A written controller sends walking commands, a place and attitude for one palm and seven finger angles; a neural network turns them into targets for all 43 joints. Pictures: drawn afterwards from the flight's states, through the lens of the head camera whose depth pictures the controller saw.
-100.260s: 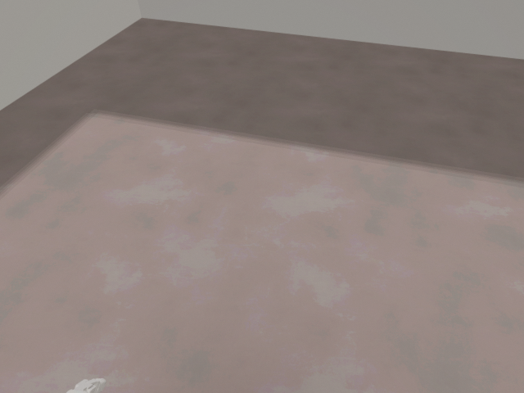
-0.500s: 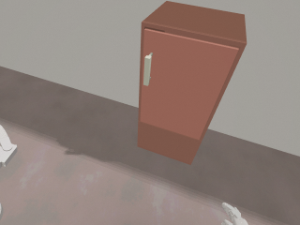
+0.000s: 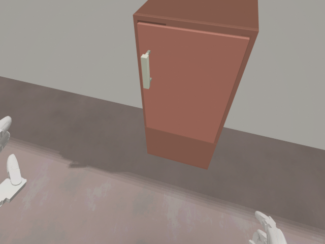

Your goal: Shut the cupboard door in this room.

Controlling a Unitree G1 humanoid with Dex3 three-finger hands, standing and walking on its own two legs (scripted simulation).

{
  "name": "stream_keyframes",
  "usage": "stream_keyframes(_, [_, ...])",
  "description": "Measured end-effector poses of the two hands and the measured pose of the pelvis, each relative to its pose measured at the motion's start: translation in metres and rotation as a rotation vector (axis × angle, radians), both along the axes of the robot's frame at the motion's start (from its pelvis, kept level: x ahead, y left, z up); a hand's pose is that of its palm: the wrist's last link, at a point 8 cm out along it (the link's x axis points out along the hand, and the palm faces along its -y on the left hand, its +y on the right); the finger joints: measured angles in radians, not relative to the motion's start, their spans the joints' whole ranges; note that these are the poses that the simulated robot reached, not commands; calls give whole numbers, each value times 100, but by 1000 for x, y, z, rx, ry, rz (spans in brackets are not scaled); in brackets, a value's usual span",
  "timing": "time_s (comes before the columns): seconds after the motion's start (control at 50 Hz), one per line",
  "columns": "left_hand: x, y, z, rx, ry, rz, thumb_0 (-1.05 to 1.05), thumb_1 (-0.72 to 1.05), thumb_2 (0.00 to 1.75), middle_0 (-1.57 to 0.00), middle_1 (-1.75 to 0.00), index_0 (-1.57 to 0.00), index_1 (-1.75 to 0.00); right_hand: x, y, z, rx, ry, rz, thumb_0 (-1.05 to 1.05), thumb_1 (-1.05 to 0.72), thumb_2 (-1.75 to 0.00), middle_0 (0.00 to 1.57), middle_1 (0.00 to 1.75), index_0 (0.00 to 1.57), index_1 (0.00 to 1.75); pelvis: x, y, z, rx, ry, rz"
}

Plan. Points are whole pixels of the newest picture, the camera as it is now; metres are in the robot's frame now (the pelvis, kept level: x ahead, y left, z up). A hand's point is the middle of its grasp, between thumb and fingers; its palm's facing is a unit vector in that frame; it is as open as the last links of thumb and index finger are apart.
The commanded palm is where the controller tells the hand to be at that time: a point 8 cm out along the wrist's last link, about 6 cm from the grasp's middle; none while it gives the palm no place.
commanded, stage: stop stepping back and stand still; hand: left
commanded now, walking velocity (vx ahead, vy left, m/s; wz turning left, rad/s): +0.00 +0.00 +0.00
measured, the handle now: (147, 69) +0.76 +0.09 +0.00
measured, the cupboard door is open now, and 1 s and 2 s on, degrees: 0 0 0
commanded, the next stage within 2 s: let the arm hang, fingers relaxed in 0.04 s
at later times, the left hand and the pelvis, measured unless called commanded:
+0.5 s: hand out of the picture +0.02 +0.20 -0.17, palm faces +0.06 -0.98 -0.16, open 6.9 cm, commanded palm none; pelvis -0.04 +0.03 +0.00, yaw +1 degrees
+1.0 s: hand out of the picture -0.05 +0.22 -0.17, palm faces +0.02 -0.98 -0.21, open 7.4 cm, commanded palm none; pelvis -0.03 +0.03 +0.01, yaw -1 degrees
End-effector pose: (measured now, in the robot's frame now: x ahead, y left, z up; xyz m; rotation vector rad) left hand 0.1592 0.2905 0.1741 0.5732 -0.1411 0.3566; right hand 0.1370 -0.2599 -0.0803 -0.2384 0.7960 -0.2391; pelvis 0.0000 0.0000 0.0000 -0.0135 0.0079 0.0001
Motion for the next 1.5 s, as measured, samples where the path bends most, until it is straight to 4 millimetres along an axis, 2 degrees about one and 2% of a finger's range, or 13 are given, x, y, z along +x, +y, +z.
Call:
stream_keyframes(0.16, [-10, 27, 8, 6, -91, 41, 1, 89, 90, -21, -30, -22, -30, 13, 26, 12, 3, -60, 57, 1, -91, -89, 20, 30, 20, 29, -3, 12, 3, 2, -9, 0])
stream_keyframes(0.2, [2, 35, -31, -55, 74, 51, 0, 89, 90, -21, -30, -21, -30, 17, 35, 2, 42, -49, 118, 1, -91, -89, 20, 30, 20, 29, -9, 18, 2, 0, 1, 10])
stream_keyframes(0.28, [-5, 28, -155, -248, 597, 93, 0, 90, 90, -20, -30, -20, -30, 10, 49, -22, 103, 11, 149, 1, -91, -89, 20, 30, 20, 30, -21, 28, -3, 8, 9, 5])
stream_keyframes(0.32, [-29, 8, -210, -334, 825, 89, 0, 91, 90, -19, -30, -20, -30, -5, 55, -31, 120, 60, 140, 1, -91, -89, 20, 30, 21, 30, -26, 29, -4, 12, 6, 1])
stream_keyframes(0.38, [-79, -27, -274, -473, 1079, 77, 1, 91, 90, -20, -30, -20, -30, -40, 59, -38, 118, 172, 116, 1, -91, -89, 20, 30, 21, 30, -30, 29, -5, 18, -8, 4])
stream_keyframes(0.42, [-113, -48, -302, -568, 1201, 86, 1, 91, 90, -20, -30, -20, -30, -69, 59, -41, 103, 266, 93, 1, -91, -89, 20, 30, 21, 30, -32, 28, -5, 16, -19, 9])
stream_keyframes(0.46, [-132, -43, -313, -622, 1215, 165, -2, 98, 90, -21, -30, -21, -30, -100, 59, -42, 85, 367, 74, 1, -91, -89, 20, 30, 21, 30, -35, 27, -4, 8, -25, 18])
stream_keyframes(0.54, [-172, -29, -321, -623, 1320, 217, -3, 100, 90, -21, -30, -21, -30, -151, 55, -42, 67, 518, 15, 1, -91, -89, 20, 30, 21, 30, -38, 28, 1, -6, -29, 21])
stream_keyframes(0.62, [-209, -16, -315, -596, 1426, 281, -2, 97, 90, -21, -30, -21, -30, -183, 53, -45, 79, 591, -38, 1, -91, -89, 20, 30, 21, 30, -41, 33, 4, -5, -31, 13])
stream_keyframes(0.78, [-251, -5, -300, -555, 1530, 371, 0, 92, 90, -20, -30, -20, -30, -204, 62, -57, 137, 620, -72, 1, -91, -89, 20, 30, 20, 29, -41, 36, 7, 3, -32, -7])
stream_keyframes(0.88, [-243, -10, -303, -560, 1524, 360, 0, 91, 90, -20, -30, -20, -30, -199, 70, -60, 163, 601, -76, 0, -91, -89, 20, 30, 20, 29, -38, 35, 7, 6, -35, -14])
stream_keyframes(1.14, [-184, -47, -311, -608, 1435, 236, 0, 91, 90, -20, -30, -20, -30, -176, 76, -57, 178, 567, -76, 0, -91, -89, 20, 30, 20, 29, -25, 30, 10, 14, -29, -17])
stream_keyframes(1.5, [-181, -56, -308, -617, 1494, 283, 0, 91, 90, -20, -30, -20, -30, -158, 75, -58, 190, 608, -74, 0, -91, -89, 20, 30, 20, 29, -1, 22, 12, 14, -27, -17])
